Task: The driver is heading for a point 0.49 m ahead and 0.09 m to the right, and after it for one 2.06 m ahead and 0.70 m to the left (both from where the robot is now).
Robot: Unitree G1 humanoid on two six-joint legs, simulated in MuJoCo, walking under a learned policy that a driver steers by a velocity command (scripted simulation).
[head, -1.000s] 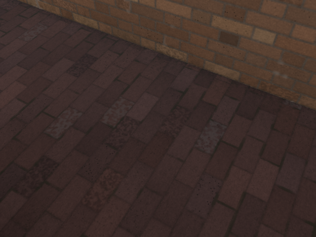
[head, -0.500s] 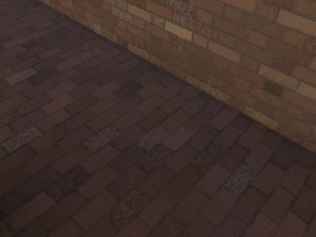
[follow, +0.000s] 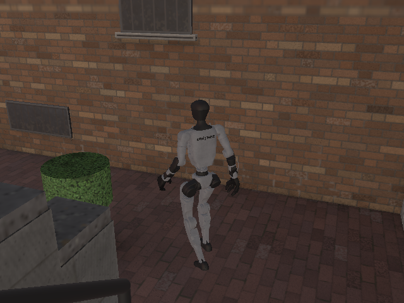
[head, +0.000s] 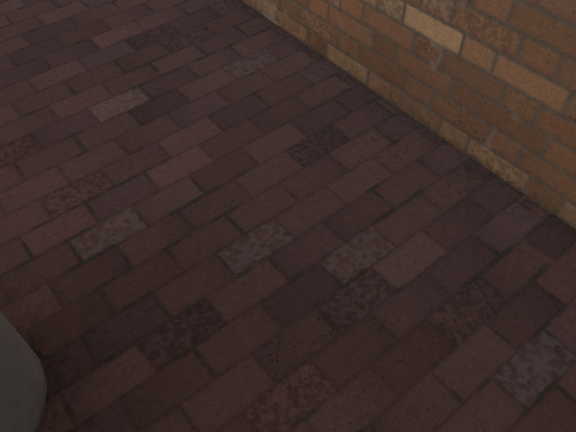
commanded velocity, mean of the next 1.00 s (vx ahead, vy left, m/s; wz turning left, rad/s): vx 0.33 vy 0.00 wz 0.11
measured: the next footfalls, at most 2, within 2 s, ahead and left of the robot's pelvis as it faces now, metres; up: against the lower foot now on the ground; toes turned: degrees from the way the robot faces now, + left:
left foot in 0.44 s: +0.43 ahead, +0.08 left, +0.00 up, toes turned -1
right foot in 0.90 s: +0.50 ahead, -0.12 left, +0.00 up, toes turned +4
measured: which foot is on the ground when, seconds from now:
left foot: up 0.00-0.42, down 0.44-0.90, up 0.92-1.00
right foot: down 0.00-0.46, up 0.48-0.88, down 0.90-1.00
